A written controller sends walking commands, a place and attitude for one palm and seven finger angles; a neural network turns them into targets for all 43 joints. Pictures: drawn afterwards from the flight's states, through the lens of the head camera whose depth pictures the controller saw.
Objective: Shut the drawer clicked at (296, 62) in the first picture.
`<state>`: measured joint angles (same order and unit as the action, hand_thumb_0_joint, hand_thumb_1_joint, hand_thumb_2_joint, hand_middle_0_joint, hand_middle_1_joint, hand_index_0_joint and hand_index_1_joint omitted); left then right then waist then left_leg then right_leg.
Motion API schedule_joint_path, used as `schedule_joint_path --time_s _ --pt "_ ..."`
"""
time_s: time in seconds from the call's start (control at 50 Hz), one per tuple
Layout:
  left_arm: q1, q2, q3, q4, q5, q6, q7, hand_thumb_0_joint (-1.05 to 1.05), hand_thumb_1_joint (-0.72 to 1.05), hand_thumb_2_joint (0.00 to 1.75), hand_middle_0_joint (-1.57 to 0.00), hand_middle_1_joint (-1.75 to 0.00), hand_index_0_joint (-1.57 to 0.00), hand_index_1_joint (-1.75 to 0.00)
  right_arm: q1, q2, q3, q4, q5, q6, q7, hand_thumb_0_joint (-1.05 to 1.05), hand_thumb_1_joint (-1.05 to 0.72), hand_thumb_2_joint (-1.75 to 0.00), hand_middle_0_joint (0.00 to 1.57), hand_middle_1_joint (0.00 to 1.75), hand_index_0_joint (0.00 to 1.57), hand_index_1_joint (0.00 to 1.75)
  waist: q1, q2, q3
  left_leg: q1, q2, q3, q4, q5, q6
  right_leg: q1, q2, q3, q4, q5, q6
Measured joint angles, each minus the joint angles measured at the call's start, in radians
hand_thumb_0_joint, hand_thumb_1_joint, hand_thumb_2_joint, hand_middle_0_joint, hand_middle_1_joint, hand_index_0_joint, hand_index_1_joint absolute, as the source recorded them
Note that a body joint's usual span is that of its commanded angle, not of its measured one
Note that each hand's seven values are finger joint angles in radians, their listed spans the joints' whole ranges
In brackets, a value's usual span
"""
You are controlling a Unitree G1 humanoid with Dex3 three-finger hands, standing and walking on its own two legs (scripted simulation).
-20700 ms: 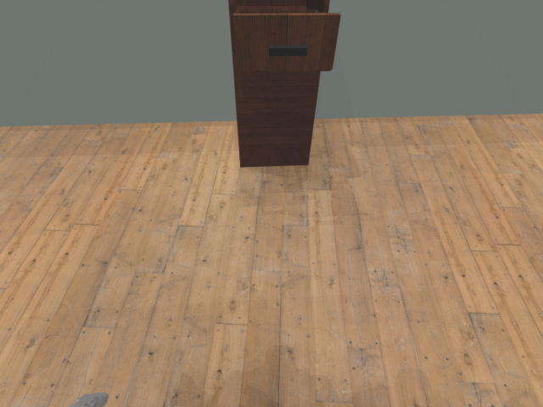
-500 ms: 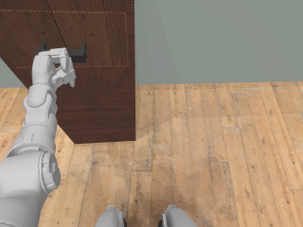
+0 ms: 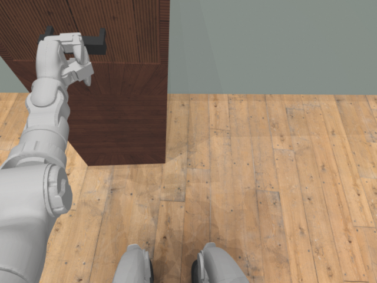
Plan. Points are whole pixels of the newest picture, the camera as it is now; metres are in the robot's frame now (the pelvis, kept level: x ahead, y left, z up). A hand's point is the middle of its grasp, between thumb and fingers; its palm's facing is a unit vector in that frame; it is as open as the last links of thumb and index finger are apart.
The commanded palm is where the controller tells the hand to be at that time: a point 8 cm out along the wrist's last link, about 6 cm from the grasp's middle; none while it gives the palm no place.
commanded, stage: pull the fist back off the drawer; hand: left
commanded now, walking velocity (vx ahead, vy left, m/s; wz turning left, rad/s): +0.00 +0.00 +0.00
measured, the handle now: (75, 38) +0.61 +0.18 +0.10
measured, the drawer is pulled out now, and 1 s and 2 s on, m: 0.00 0.00 0.00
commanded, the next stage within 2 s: draw the hand back to the body in 0.50 s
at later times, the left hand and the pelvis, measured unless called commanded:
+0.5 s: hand (92, 75) +0.51 +0.14 +0.09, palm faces -0.01 -1.00 -0.03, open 3.3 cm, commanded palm +0.48 +0.19 +0.10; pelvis +0.03 +0.00 +0.02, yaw -2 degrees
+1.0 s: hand (47, 104) +0.41 +0.19 +0.15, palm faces +0.01 -1.00 -0.04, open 3.3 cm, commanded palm +0.37 +0.24 +0.15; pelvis +0.06 -0.01 +0.05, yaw +0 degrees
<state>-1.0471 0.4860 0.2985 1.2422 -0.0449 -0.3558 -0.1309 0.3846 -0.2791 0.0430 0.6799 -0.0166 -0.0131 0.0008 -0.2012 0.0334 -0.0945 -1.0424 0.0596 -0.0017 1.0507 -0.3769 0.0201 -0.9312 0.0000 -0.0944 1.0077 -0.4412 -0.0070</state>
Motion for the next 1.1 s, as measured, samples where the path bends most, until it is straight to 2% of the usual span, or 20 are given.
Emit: schedule_joint_path --time_s 0.12,0.24,0.5,0.64,0.72,0.88,1.1 --pt "0.021 0.005 0.015 -0.016 -0.003 0.007 -0.007 0.01 0.79 0.97 -1.40 -1.60 -1.40 -1.60 0.022 -0.003 0.001 -0.011 0.003 0.008 0.005 0.00 -0.91 -0.90 0.20 0.30 0.21 0.30 -0.005 0.003 0.001 0.010 0.005 0.010 -0.009 0.003 0.001 0.004 0.005 0.011 -0.007 0.007 0.001" --pt "0.088 -0.015 0.043 -0.068 -0.021 0.005 -0.014 0.02 0.83 0.94 -1.40 -1.60 -1.40 -1.60 0.038 0.000 -0.004 -0.024 0.008 0.022 0.009 0.00 -0.91 -0.90 0.20 0.30 0.21 0.30 0.001 0.006 -0.003 0.048 0.012 0.029 -0.032 -0.002 0.003 0.032 0.011 0.030 -0.030 0.011 0.004" --pt "0.321 -0.136 0.007 -0.259 -0.061 -0.013 0.006 0.01 0.89 0.91 -1.40 -1.60 -1.40 -1.60 0.013 0.019 -0.027 -0.054 0.027 0.062 0.023 0.00 -0.91 -0.90 0.20 0.30 0.21 0.30 0.056 0.006 -0.021 0.182 0.008 0.059 -0.099 -0.030 0.001 0.152 0.008 0.059 -0.091 -0.012 0.008" --pt "0.359 -0.157 -0.014 -0.321 -0.063 -0.022 0.013 0.01 0.90 0.90 -1.40 -1.60 -1.40 -1.60 -0.046 0.027 -0.034 -0.059 0.033 0.060 0.019 0.00 -0.91 -0.90 0.20 0.30 0.21 0.30 0.076 -0.006 -0.015 0.216 0.003 0.052 -0.109 -0.042 -0.006 0.188 0.005 0.052 -0.098 -0.029 0.004" --pt "0.469 -0.163 -0.010 -0.460 -0.089 0.004 -0.014 0.02 0.90 0.90 -1.40 -1.60 -1.40 -1.60 -0.058 0.024 -0.040 -0.081 0.043 0.068 0.017 0.00 -0.91 -0.90 0.20 0.30 0.20 0.30 0.088 0.000 -0.021 0.268 0.006 0.062 -0.144 -0.042 -0.010 0.235 0.008 0.062 -0.130 -0.026 0.002" --pt "0.744 -0.179 -0.032 -0.720 -0.178 0.111 -0.067 0.01 0.90 0.90 -1.40 -1.60 -1.40 -1.60 -0.054 0.019 -0.032 -0.116 0.074 0.055 -0.001 0.00 -0.91 -0.90 0.20 0.30 0.20 0.30 0.132 0.006 -0.033 0.438 -0.002 0.062 -0.255 -0.020 -0.015 0.405 0.007 0.060 -0.242 -0.004 0.001" --pt "0.934 -0.187 -0.082 -0.961 -0.228 0.189 -0.130 0.01 0.90 0.90 -1.40 -1.60 -1.40 -1.60 -0.148 -0.003 -0.026 -0.127 0.086 -0.018 -0.040 0.01 -0.91 -0.90 0.20 0.30 0.20 0.30 0.174 0.022 0.001 0.548 -0.020 0.032 -0.307 0.016 -0.013 0.536 -0.005 0.029 -0.307 0.027 0.001"
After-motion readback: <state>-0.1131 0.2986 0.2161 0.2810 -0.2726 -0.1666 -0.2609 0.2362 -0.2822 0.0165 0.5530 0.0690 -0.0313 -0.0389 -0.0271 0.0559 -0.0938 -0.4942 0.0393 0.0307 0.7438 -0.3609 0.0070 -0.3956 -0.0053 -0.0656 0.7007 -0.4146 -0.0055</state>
